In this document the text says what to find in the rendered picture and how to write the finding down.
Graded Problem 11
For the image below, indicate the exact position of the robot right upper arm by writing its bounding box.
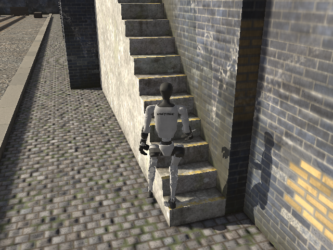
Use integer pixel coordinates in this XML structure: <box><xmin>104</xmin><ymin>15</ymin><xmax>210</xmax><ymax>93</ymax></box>
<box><xmin>177</xmin><ymin>105</ymin><xmax>190</xmax><ymax>133</ymax></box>

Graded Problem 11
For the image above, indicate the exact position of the left robot shin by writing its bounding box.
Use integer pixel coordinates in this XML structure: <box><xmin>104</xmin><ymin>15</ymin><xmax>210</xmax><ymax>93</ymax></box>
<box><xmin>148</xmin><ymin>158</ymin><xmax>156</xmax><ymax>192</ymax></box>

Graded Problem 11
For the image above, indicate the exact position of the robot right foot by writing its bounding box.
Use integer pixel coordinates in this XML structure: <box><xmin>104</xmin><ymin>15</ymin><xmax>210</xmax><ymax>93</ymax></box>
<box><xmin>168</xmin><ymin>196</ymin><xmax>176</xmax><ymax>209</ymax></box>

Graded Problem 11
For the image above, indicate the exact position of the robot right forearm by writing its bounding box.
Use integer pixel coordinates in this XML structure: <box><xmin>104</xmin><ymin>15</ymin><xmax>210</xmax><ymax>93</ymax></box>
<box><xmin>186</xmin><ymin>126</ymin><xmax>193</xmax><ymax>137</ymax></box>

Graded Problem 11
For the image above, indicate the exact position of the robot left upper arm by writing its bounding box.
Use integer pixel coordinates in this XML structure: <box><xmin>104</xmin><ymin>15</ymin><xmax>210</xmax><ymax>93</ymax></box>
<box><xmin>143</xmin><ymin>105</ymin><xmax>155</xmax><ymax>133</ymax></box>

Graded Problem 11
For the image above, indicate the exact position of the right robot hand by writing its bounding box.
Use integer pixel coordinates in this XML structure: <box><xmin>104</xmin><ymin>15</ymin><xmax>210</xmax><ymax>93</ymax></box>
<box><xmin>181</xmin><ymin>133</ymin><xmax>193</xmax><ymax>141</ymax></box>

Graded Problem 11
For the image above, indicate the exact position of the robot left forearm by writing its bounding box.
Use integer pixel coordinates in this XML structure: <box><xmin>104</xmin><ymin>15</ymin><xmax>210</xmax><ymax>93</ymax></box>
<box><xmin>140</xmin><ymin>126</ymin><xmax>148</xmax><ymax>146</ymax></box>

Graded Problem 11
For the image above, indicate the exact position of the left robot hand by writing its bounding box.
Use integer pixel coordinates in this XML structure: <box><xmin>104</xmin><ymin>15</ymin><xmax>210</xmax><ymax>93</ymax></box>
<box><xmin>139</xmin><ymin>144</ymin><xmax>149</xmax><ymax>155</ymax></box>

